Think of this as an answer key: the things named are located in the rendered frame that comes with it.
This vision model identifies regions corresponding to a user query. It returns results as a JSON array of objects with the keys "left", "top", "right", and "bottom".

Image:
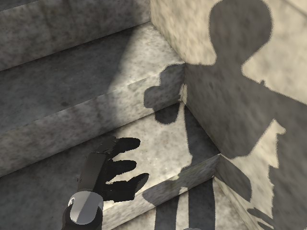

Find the robot left forearm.
[{"left": 61, "top": 191, "right": 104, "bottom": 230}]

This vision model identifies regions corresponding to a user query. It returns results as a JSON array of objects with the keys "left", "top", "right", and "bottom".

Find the robot left hand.
[{"left": 77, "top": 136, "right": 149, "bottom": 203}]

